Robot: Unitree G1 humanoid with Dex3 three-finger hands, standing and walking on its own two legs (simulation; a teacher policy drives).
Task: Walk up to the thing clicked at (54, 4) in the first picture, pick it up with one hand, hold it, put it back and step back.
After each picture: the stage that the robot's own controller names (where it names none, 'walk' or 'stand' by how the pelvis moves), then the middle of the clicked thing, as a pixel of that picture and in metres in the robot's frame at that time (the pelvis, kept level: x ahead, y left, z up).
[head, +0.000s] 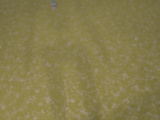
stand; (53, 5) +2.25 +0.40 -0.72
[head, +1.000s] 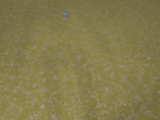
walk; (65, 15) +2.13 +0.18 -0.71
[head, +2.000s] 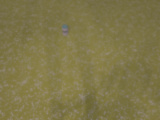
walk; (65, 30) +1.50 +0.17 -0.71
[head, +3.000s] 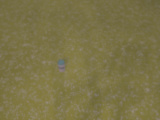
walk; (61, 65) +1.00 +0.19 -0.71
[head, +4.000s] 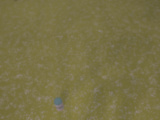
walk; (58, 104) +0.63 +0.23 -0.70
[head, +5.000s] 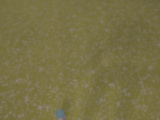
stand; (61, 116) +0.45 +0.22 -0.70
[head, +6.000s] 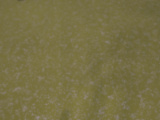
stand; out of the picture +0.42 +0.21 -0.73
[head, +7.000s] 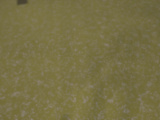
stand; out of the picture +0.40 +0.22 -0.73
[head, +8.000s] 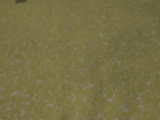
stand; out of the picture +0.39 +0.22 -0.73
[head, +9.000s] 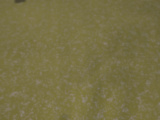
go down; out of the picture +0.39 +0.22 -0.73
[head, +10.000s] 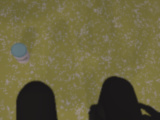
go down; (21, 53) +0.48 +0.24 -0.34
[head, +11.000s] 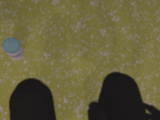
approach; (13, 49) +0.47 +0.26 -0.30
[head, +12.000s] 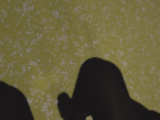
close in; out of the picture +0.45 +0.30 -0.22
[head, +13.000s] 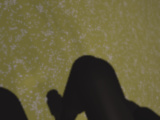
close; out of the picture +0.44 +0.32 -0.23
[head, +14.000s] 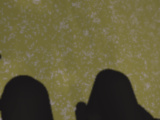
lift; out of the picture +0.39 +0.29 -0.13
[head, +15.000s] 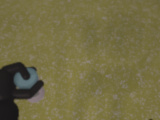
hold; (31, 86) +0.33 +0.18 +0.02
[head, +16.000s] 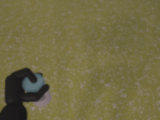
hold; (38, 90) +0.33 +0.17 -0.01
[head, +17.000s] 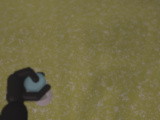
hold; (39, 90) +0.33 +0.17 -0.01
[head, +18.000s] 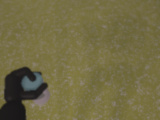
crouch; (37, 89) +0.34 +0.18 -0.03
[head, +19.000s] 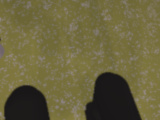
crouch; out of the picture +0.47 +0.26 -0.11
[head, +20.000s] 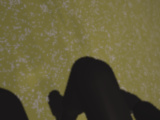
lower; out of the picture +0.43 +0.32 -0.23
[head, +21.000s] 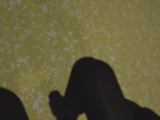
lower; out of the picture +0.43 +0.32 -0.23
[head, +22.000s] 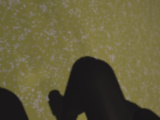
lower; out of the picture +0.43 +0.32 -0.23
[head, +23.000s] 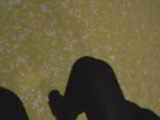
lower; out of the picture +0.43 +0.32 -0.23
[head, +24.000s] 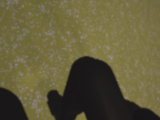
open; out of the picture +0.43 +0.32 -0.23
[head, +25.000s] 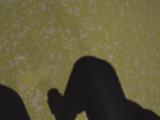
rise; out of the picture +0.42 +0.32 -0.23
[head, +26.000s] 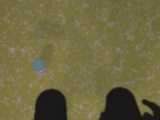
walk; (40, 67) +0.46 +0.23 -0.42
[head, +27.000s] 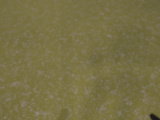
stand; out of the picture +0.39 +0.20 -0.66
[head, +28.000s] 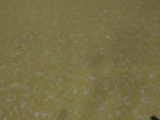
stand; out of the picture +0.40 +0.21 -0.67
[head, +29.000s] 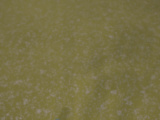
stand; out of the picture +0.40 +0.21 -0.68
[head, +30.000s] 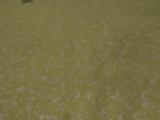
stand; out of the picture +0.41 +0.21 -0.72
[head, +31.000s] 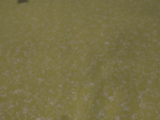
stand; out of the picture +0.39 +0.23 -0.73
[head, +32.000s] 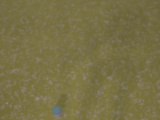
walk; (57, 112) +0.42 +0.20 -0.70
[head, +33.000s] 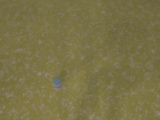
walk; (57, 83) +0.67 +0.19 -0.71
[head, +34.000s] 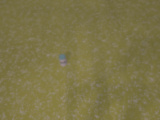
stand; (63, 60) +1.01 +0.28 -0.70
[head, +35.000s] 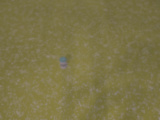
stand; (63, 62) +1.00 +0.22 -0.71
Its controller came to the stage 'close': yes
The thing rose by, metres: 0.69
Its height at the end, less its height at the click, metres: +0.00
